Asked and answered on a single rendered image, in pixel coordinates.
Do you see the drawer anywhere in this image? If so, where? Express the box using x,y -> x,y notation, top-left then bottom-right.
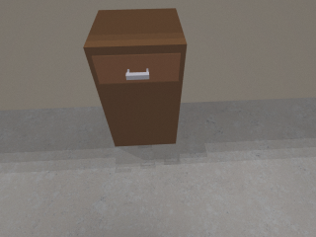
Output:
92,52 -> 181,84

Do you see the handle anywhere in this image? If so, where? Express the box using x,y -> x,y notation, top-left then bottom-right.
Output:
125,68 -> 150,80

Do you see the cabinet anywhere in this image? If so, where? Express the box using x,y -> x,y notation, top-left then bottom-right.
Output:
83,8 -> 187,147

